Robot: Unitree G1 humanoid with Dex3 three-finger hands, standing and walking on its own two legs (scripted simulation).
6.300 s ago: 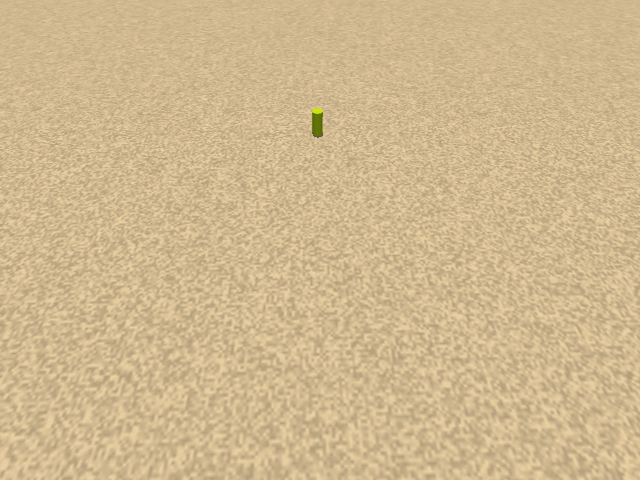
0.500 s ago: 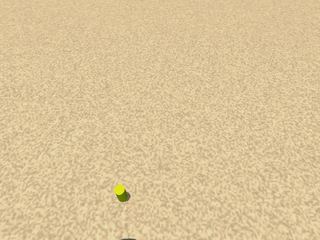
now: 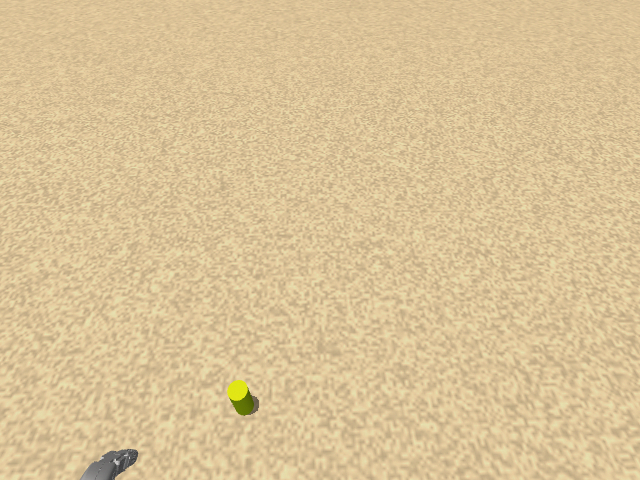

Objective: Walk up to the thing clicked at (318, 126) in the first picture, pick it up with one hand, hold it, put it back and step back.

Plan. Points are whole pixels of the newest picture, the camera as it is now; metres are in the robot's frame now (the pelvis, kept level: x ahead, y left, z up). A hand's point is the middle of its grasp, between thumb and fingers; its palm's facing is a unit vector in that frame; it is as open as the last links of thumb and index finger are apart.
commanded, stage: walk up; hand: left
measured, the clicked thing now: (241, 398) +0.43 +0.25 -0.70
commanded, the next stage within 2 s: stand in 0.72 s
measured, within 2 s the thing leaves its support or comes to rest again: neither
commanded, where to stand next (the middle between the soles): +0.04 +0.00 m, yaw +1 degrees
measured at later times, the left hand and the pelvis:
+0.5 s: hand out of the picture +0.09 +0.26 -0.15, palm faces +0.05 -0.95 -0.30, open 7.3 cm; pelvis +0.00 +0.01 +0.01, yaw +1 degrees
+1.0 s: hand out of the picture +0.08 +0.26 -0.15, palm faces +0.02 -0.94 -0.33, open 7.3 cm; pelvis +0.00 +0.01 +0.01, yaw +1 degrees
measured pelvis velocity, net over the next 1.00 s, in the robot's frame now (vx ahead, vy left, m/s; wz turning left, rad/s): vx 0.00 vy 0.01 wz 0.02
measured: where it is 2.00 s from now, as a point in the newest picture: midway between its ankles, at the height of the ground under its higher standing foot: outside the picture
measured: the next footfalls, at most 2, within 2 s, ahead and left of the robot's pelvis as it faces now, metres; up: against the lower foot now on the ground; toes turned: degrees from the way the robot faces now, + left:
none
